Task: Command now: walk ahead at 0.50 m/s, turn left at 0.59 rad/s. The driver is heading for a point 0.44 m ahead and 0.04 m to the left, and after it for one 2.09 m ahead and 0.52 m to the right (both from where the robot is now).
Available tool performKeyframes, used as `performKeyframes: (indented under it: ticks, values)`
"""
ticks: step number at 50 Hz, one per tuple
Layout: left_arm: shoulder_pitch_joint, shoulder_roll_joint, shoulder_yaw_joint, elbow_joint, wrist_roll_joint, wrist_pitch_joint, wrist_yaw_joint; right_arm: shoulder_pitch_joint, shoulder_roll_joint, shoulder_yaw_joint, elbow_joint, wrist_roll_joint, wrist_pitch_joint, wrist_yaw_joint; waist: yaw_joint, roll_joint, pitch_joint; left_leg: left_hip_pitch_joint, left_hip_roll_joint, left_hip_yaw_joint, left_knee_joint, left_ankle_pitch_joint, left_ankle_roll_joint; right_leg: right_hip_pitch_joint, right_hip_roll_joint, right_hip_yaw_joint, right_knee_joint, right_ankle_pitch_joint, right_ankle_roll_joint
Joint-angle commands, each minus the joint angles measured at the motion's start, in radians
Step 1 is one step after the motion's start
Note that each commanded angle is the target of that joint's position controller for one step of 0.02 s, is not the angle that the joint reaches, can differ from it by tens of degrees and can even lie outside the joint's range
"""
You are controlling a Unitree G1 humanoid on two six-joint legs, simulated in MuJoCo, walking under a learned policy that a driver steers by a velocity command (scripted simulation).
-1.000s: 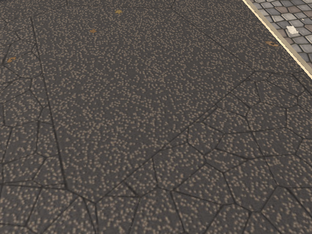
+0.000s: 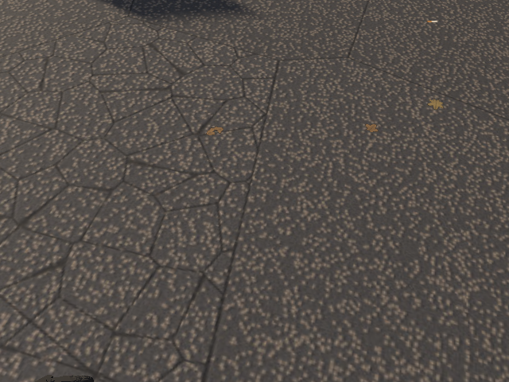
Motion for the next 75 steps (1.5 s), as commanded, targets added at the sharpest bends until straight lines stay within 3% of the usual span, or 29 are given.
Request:
performKeyframes:
  ticks: [1, 7, 11, 12, 13, 14, 15, 16, 18, 22, 25, 29, 31, 32, 33, 34, 35, 36, 40, 47, 51, 52, 53, 54, 55, 57, 64, 71, 75]
  values:
    - [-0.081, 0.045, 0.006, -0.076, -0.004, -0.009, -0.005, -0.015, -0.184, -0.052, -0.065, 0.005, -0.013, -0.02, 0.005, 0.101, -0.036, -0.033, 0.199, -0.176, -0.124, 0.144, 0.133, 0.054, 0.049, -0.022, -0.202, 0.184, 0.021]
    - [-0.167, 0.077, 0.01, -0.121, -0.018, -0.032, -0.03, 0.051, -0.176, -0.054, -0.026, 0.014, 0.002, -0.027, -0.022, 0.124, -0.021, 0.052, 0.239, -0.284, -0.022, 0.082, 0.102, 0.121, 0.089, 0.006, -0.384, 0.193, -0.012]
    - [0.038, 0.138, 0.044, -0.075, -0.011, -0.052, -0.023, 0.013, -0.143, -0.044, -0.039, 0.009, 0.016, -0.028, 0.089, 0.161, -0.118, 0.055, 0.189, -0.306, 0.199, 0.244, 0.047, 0.424, 0.087, -0.017, -0.448, 0.089, -0.089]
    - [0.192, 0.188, 0.058, -0.061, 0.005, -0.053, -0.015, 0.01, -0.091, -0.023, -0.06, -0.007, 0.014, -0.024, 0.153, 0.072, -0.267, -0.071, 0.127, -0.233, 0.467, 0.127, 0.009, 0.697, -0.069, 0.128, -0.415, 0.035, -0.151]
    - [0.289, 0.26, 0.076, -0.026, 0.012, -0.039, -0.017, 0.157, -0.025, -0.003, -0.085, 0.022, 0.005, -0.023, 0.09, -0.277, -0.397, -0.445, -0.018, -0.11, 0.799, -0.381, -0.067, 1.035, -0.294, 0.596, -0.499, -0.179, -0.315]
    - [0.271, 0.169, 0.056, -0.033, -0.017, -0.034, -0.023, 0.16, -0.127, -0.016, -0.061, 0.033, 0.003, -0.027, 0.105, -0.216, -0.345, -0.578, 0.061, -0.13, 0.941, -0.409, -0.078, 1.013, -0.319, 0.711, -0.561, -0.394, -0.307]
    - [0.224, 0.104, 0.039, -0.048, -0.019, -0.026, -0.018, 0.049, -0.187, -0.033, -0.068, 0.028, 0.007, -0.026, 0.132, -0.117, -0.21, -0.612, 0.099, -0.112, 0.973, -0.315, -0.084, 0.888, -0.276, 0.549, -0.579, -0.384, -0.261]
    - [0.172, 0.088, 0.03, -0.054, -0.009, -0.018, -0.015, -0.012, -0.187, -0.035, -0.079, 0.017, 0.011, -0.027, 0.118, -0.047, -0.133, -0.582, 0.136, -0.074, 0.955, -0.241, -0.089, 0.761, -0.235, 0.412, -0.592, -0.26, -0.233]
    - [0.134, 0.056, 0.016, -0.036, 0.008, -0.016, -0.013, -0.062, -0.148, -0.036, -0.097, 0.006, 0.012, -0.02, 0.083, -0.052, -0.045, -0.503, 0.176, -0.071, 0.873, -0.171, -0.09, 0.577, -0.164, 0.248, -0.63, -0.006, -0.224]
    - [0.122, 0.081, 0.015, 0.013, -0.004, -0.028, -0.023, -0.055, -0.055, -0.01, -0.104, -0.013, 0.016, -0.023, 0.026, -0.061, -0.062, -0.397, 0.161, -0.006, 0.639, -0.19, -0.123, 0.495, -0.133, 0.079, -0.621, 0.593, -0.282]
    - [0.113, 0.128, 0.026, 0.028, -0.028, -0.004, -0.016, -0.123, -0.041, 0.005, -0.108, -0.02, 0.007, -0.013, 0.048, -0.072, -0.109, -0.272, 0.138, 0.048, 0.41, 0.008, -0.136, 0.473, -0.082, -0.001, -0.608, 0.659, -0.261]
    - [0.175, 0.156, 0.032, 0.061, -0.043, 0.03, -0.004, -0.22, -0.081, -0.004, -0.128, -0.013, 0.001, -0.004, 0.075, -0.074, -0.116, -0.206, 0.094, 0.039, 0.232, 0.105, -0.125, 0.519, -0.085, 0.048, -0.54, 0.509, -0.229]
    - [0.152, 0.151, 0.03, 0.056, -0.052, 0.04, 0.002, -0.184, -0.107, -0.018, -0.114, -0.019, -0.005, -0.008, 0.036, -0.07, -0.12, -0.085, 0.085, 0.041, 0.096, 0.203, -0.093, 0.49, -0.068, 0.085, -0.467, 0.378, -0.189]
    - [0.166, 0.121, 0.021, 0.056, -0.048, 0.038, 0.003, -0.158, -0.143, -0.031, -0.108, -0.028, -0.007, -0.016, 0.025, -0.048, -0.137, 0.019, 0.126, 0.019, 0.044, 0.317, -0.062, 0.448, -0.026, 0.077, -0.402, 0.298, -0.149]
    - [0.167, 0.065, 0.002, 0.029, -0.022, 0.031, 0.003, -0.103, -0.214, -0.047, -0.117, -0.049, -0.003, -0.032, 0.013, 0.059, -0.226, 0.197, 0.299, -0.115, 0.099, 0.654, 0.003, 0.339, 0.042, 0.035, -0.231, 0.068, -0.097]
    - [0.306, 0.002, -0.02, 0.04, -0.015, 0.032, 0.003, -0.092, -0.241, -0.052, -0.128, -0.055, 0.019, -0.039, 0.047, 0.272, -0.333, 0.384, 0.537, -0.304, 0.148, 0.893, 0.168, 0.137, 0.132, -0.039, 0.023, -0.523, -0.035]
    - [0.301, 0.085, 0.001, 0.048, -0.038, 0.047, 0.006, -0.068, -0.183, -0.041, -0.12, -0.043, 0.033, -0.032, 0.009, 0.253, -0.365, 0.329, 0.543, -0.353, 0.099, 0.71, 0.213, 0.085, 0.114, -0.015, 0.181, -0.609, -0.011]
    - [0.255, 0.13, 0.019, 0.039, -0.046, 0.066, 0.013, -0.102, -0.151, -0.031, -0.12, -0.031, 0.036, -0.029, 0.014, 0.197, -0.278, 0.268, 0.482, -0.287, 0.066, 0.543, 0.182, 0.03, 0.089, -0.017, 0.27, -0.556, 0.001]
    - [0.245, 0.09, 0.028, 0.027, -0.031, 0.139, 0.04, -0.267, -0.127, -0.024, -0.107, -0.037, 0.032, -0.027, 0.083, 0.186, -0.132, -0.045, 0.377, -0.078, -0.051, 0.259, 0.128, 0.128, 0.05, -0.054, 0.262, -0.353, 0.05]
    - [0.158, 0.075, 0.02, -0.055, -0.024, 0.149, 0.004, -0.283, -0.165, -0.043, -0.06, -0.024, 0.037, -0.04, 0.061, 0.184, -0.162, -0.042, 0.417, 0.033, -0.041, 0.239, 0.132, 0.278, 0.036, -0.108, -0.047, -0.224, 0.002]
    - [0.223, 0.101, 0.04, -0.045, -0.017, 0.152, -0.013, -0.271, -0.163, -0.046, -0.023, 0.01, 0.05, -0.038, 0.101, 0.137, -0.149, -0.089, 0.38, 0.11, 0.104, 0.072, 0.02, 0.457, 0.089, -0.149, -0.329, -0.069, -0.084]
    - [0.238, 0.156, 0.057, -0.049, -0.013, 0.151, -0.004, -0.217, -0.124, -0.039, -0.001, 0.0, 0.055, -0.034, 0.087, -0.018, -0.112, -0.199, 0.303, 0.198, 0.28, -0.081, -0.07, 0.528, 0.015, -0.003, -0.46, 0.098, -0.138]
    - [0.221, 0.271, 0.075, -0.088, -0.013, 0.148, 0.017, -0.218, -0.075, -0.022, -0.042, -0.048, 0.058, -0.029, 0.047, -0.333, -0.078, -0.475, 0.145, 0.252, 0.589, -0.475, -0.182, 0.613, -0.243, 0.365, -0.511, 0.402, -0.293]
    - [0.235, 0.265, 0.069, -0.107, 0.03, 0.126, 0.005, -0.33, -0.119, -0.035, -0.07, -0.037, 0.055, -0.04, 0.132, -0.238, -0.121, -0.515, 0.095, 0.072, 0.753, -0.516, -0.172, 0.525, -0.289, 0.449, -0.568, 0.314, -0.407]
    - [0.198, 0.244, 0.063, -0.108, 0.033, 0.105, 0.0, -0.34, -0.144, -0.045, -0.065, -0.014, 0.057, -0.046, 0.107, -0.148, -0.101, -0.52, 0.114, 0.029, 0.808, -0.426, -0.151, 0.506, -0.234, 0.369, -0.577, 0.223, -0.368]
    - [0.102, 0.176, 0.047, -0.123, -0.013, 0.094, 0.012, -0.282, -0.151, -0.057, -0.022, -0.019, 0.066, -0.062, 0.058, -0.087, -0.093, -0.524, 0.136, 0.007, 0.789, -0.274, -0.147, 0.507, -0.154, 0.271, -0.558, 0.143, -0.27]
    - [0.135, 0.166, 0.041, -0.138, -0.022, 0.108, 0.044, -0.284, -0.105, -0.045, -0.021, -0.011, 0.046, -0.053, 0.068, -0.092, -0.138, -0.451, 0.094, -0.011, 0.589, -0.139, -0.19, 0.576, -0.092, 0.261, -0.522, 0.199, -0.264]
    - [0.105, 0.187, 0.054, -0.164, -0.022, 0.126, 0.031, -0.28, -0.124, -0.042, -0.022, 0.0, 0.024, -0.025, 0.078, -0.127, -0.124, -0.269, 0.058, -0.023, 0.35, -0.188, -0.184, 0.5, -0.073, 0.389, -0.494, 0.184, -0.281]
    - [0.055, 0.171, 0.049, -0.182, -0.043, 0.138, 0.033, -0.192, -0.131, -0.047, 0.0, 0.007, 0.005, -0.006, 0.022, -0.115, -0.157, -0.064, 0.055, 0.004, 0.056, -0.04, -0.141, 0.454, -0.009, 0.43, -0.45, 0.024, -0.231]
Next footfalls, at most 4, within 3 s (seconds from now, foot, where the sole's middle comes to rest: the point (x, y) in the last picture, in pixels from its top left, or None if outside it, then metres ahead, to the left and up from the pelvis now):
0.24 right None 0.33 -0.14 -0.78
0.64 left None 0.45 0.13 -0.78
1.04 right None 0.42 -0.13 -0.79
1.52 left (208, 377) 0.48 0.09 -0.78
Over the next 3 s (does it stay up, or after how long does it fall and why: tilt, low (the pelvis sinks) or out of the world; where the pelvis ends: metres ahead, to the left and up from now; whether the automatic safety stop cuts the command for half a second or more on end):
stays up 0.97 -0.42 -0.02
